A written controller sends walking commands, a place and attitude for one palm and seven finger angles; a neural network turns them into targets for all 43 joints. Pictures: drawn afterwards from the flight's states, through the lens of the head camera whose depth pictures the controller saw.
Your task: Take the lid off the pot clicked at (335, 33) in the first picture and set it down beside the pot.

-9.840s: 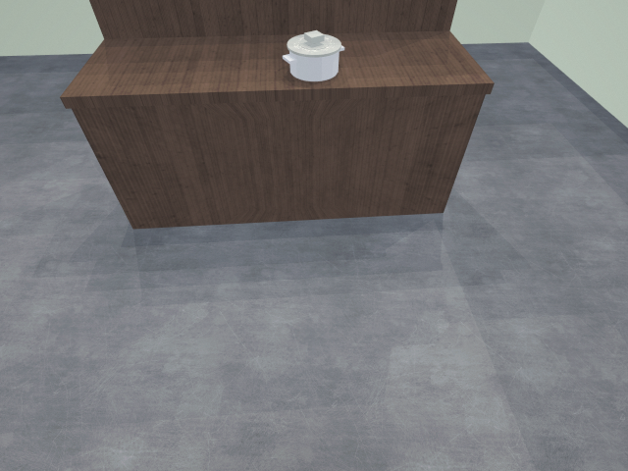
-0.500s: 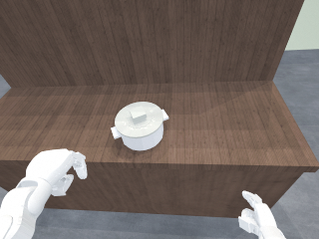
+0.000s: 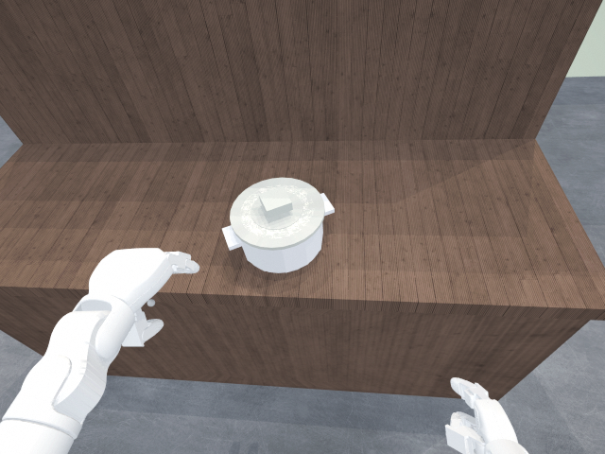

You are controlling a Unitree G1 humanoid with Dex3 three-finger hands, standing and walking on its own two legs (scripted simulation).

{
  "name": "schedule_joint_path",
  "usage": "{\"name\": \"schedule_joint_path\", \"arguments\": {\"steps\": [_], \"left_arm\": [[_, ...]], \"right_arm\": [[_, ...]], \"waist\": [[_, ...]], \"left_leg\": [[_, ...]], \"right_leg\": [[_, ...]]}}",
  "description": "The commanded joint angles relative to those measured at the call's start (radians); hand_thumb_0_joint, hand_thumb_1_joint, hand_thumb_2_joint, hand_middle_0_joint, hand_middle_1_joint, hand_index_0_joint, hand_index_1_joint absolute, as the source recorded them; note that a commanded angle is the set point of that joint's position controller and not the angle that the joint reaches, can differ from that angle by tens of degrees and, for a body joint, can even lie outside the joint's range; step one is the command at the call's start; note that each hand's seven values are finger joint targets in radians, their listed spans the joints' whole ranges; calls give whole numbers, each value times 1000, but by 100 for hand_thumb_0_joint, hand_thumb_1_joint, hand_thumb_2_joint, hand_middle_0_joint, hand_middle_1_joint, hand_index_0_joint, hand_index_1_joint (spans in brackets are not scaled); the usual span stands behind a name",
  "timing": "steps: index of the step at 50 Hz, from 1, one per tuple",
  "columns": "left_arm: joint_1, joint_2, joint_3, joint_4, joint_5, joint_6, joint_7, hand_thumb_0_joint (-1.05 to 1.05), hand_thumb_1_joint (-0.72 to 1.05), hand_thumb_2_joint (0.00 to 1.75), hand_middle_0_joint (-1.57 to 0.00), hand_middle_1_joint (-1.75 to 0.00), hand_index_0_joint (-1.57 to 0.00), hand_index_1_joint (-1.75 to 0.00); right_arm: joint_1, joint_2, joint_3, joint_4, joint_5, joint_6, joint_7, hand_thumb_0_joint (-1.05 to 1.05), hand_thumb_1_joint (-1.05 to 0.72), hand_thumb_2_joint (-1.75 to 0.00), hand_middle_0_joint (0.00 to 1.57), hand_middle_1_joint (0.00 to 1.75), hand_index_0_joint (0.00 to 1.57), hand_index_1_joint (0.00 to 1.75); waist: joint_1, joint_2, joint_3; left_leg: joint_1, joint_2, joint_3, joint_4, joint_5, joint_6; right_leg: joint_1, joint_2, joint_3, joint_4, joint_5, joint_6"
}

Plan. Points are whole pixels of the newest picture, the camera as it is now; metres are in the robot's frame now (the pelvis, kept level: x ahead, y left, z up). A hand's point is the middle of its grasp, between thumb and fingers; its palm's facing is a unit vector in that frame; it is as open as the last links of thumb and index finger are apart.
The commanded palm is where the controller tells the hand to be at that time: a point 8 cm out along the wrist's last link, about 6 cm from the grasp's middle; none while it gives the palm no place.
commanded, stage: reach forward and open the fingers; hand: left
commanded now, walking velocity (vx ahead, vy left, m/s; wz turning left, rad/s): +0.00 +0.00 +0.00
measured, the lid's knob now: (275, 202) +0.54 +0.12 -0.01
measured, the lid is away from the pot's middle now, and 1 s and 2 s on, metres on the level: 0.00 0.00 0.00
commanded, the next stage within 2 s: move the open hand above the knob in 0.04 s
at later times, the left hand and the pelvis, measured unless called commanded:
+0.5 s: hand (187, 270) +0.33 +0.21 +0.05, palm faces -0.32 -0.10 -0.94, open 10.3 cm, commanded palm +0.33 +0.22 +0.12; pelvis +0.02 -0.01 +0.00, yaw +0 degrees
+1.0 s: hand (219, 232) +0.40 +0.17 +0.06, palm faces -0.28 -0.09 -0.96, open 10.3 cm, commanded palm +0.40 +0.18 +0.12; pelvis +0.03 -0.02 +0.00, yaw +0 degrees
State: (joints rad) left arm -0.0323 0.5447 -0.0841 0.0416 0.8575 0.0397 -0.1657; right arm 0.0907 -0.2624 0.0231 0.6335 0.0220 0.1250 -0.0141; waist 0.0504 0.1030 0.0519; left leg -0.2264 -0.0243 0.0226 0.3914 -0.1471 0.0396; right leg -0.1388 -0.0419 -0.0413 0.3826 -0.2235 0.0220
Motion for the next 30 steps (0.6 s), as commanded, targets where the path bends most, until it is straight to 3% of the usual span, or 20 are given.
{"name": "schedule_joint_path", "arguments": {"steps": [1,3,4,6,8,9,11,12,13,14,16,18,19,22,23,24,26,28,29,30], "left_arm": [[-244,219,166,-195,-12,-16,58,0,-27,130,-80,-8,-80,-8],[-182,168,142,-77,-16,10,48,0,-27,130,-80,-8,-80,-8],[-196,141,109,-36,-19,20,41,0,-27,130,-80,-8,-80,-8],[-297,163,92,-68,-8,34,35,0,-27,131,-80,-8,-80,-8],[-402,207,88,-124,-5,67,24,0,-27,132,-80,-8,-80,-8],[-494,234,89,-203,-1,68,15,0,-27,132,-80,-8,-80,-8],[-489,294,142,-239,-1,52,11,0,-27,132,-80,-8,-80,-8],[-463,313,166,-217,0,45,10,0,-27,132,-80,-8,-80,-8],[-421,317,189,-189,-1,44,9,0,-27,132,-80,-8,-80,-8],[-361,230,126,-87,-12,47,1,0,-27,132,-80,-8,-80,-8],[-309,162,82,58,-30,63,-10,0,-27,132,-80,-8,-80,-8],[-356,126,43,93,-27,89,-26,0,-27,132,-80,-8,-80,-8],[-410,136,29,35,-30,90,-34,0,-27,132,-80,-8,-80,-8],[-599,240,71,-249,-10,58,-28,0,-27,132,-80,-8,-80,-8],[-600,298,128,-285,-5,48,-20,0,-27,132,-80,-8,-80,-8],[-573,317,160,-242,0,38,-12,0,-27,132,-80,-8,-80,-8],[-436,311,200,26,-6,40,2,0,-27,132,-80,-8,-80,-8],[-447,221,134,210,-3,67,6,0,-27,132,-80,-8,-80,-8],[-489,150,55,197,-6,82,3,0,-27,132,-80,-8,-80,-8],[-510,136,34,134,-11,90,1,0,-27,132,-80,-8,-80,-8]], "right_arm": [[-138,-104,-40,-165,0,-56,-9,0,-90,-90,20,30,20,30],[-131,-112,-43,-164,12,-45,3,0,-90,-90,20,30,20,30],[-117,-119,-40,-155,15,-36,4,0,-90,-90,20,30,20,30],[-134,-127,-41,-162,18,-24,5,0,-90,-90,20,30,20,30],[-171,-128,-42,-180,17,-35,3,0,-90,-90,20,30,20,30],[-164,-123,-40,-175,13,-43,-3,0,-90,-90,20,30,20,30],[-145,-121,-42,-169,5,-60,-10,0,-90,-90,20,30,20,30],[-137,-120,-39,-163,5,-64,-11,0,-90,-90,20,30,20,30],[-132,-119,-37,-166,5,-66,-8,0,-90,-90,20,30,20,30],[-117,-110,-30,-160,8,-64,-7,0,-90,-90,20,30,20,30],[-97,-125,-33,-148,25,-44,3,0,-90,-90,20,30,20,30],[-111,-135,-40,-157,38,-31,11,0,-90,-90,20,30,20,30],[-114,-137,-39,-165,35,-27,11,0,-90,-90,20,30,20,30],[-138,-125,-44,-192,12,-47,6,0,-90,-90,20,30,20,30],[-143,-121,-43,-194,5,-60,2,0,-90,-90,20,30,20,30],[-111,-114,-37,-180,3,-64,-4,0,-90,-90,20,30,20,30],[-68,-123,-29,-145,15,-53,-8,0,-90,-90,20,30,20,30],[-63,-131,-32,-125,40,-24,-3,0,-90,-90,20,30,20,30],[-71,-133,-33,-130,43,-13,3,0,-90,-90,20,30,20,30],[-83,-136,-41,-148,45,-12,9,0,-90,-90,20,30,20,30]], "waist": [[2,13,-291],[-8,-58,-197],[-17,-97,-187],[-22,-78,-185],[-25,-15,-258],[-23,6,-348],[-15,34,-421],[-12,33,-417],[-10,1,-401],[-21,-46,-333],[-34,-126,-192],[-42,-157,-151],[-41,-137,-200],[-30,23,-422],[-26,43,-461],[-23,25,-489],[-27,-76,-346],[-45,-157,-192],[-50,-150,-192],[-42,-127,-226]], "left_leg": [[196,20,-87,-48,138,0],[151,22,-76,-50,107,0],[130,19,-64,-54,93,0],[119,16,-62,-57,48,0],[150,5,-71,-43,47,4],[191,4,-77,-38,96,6],[246,2,-86,-10,194,9],[250,3,-86,-2,233,9],[236,3,-87,3,257,8],[197,0,-71,-2,246,9],[117,0,-53,-8,163,7],[86,-1,-39,-8,99,9],[99,-7,-34,-13,105,12],[238,-13,-65,23,252,17],[261,-10,-65,41,298,20],[268,-8,-70,41,356,19],[163,-9,-52,36,289,15],[67,-6,-31,20,160,11],[57,-8,-21,11,128,10],[76,-10,-25,17,141,12]], "right_leg": [[-20,46,-3,-48,97,-62],[-63,56,-4,-56,88,-63],[-64,53,-11,-57,82,-57],[-74,50,-7,-58,52,-56],[-43,48,10,-37,58,-62],[-10,40,8,-30,88,-60],[14,41,9,-17,166,-62],[16,44,7,-13,196,-63],[23,52,10,-13,220,-65],[6,51,-5,-16,220,-57],[-60,54,-11,-27,193,-51],[-85,53,1,-34,162,-53],[-57,47,-1,-31,164,-49],[21,38,14,2,272,-58],[36,42,26,7,308,-59],[61,44,14,14,332,-56],[20,52,2,7,319,-52],[-61,54,6,-10,242,-52],[-71,48,1,-10,217,-47],[-66,45,3,-1,225,-50]]}}
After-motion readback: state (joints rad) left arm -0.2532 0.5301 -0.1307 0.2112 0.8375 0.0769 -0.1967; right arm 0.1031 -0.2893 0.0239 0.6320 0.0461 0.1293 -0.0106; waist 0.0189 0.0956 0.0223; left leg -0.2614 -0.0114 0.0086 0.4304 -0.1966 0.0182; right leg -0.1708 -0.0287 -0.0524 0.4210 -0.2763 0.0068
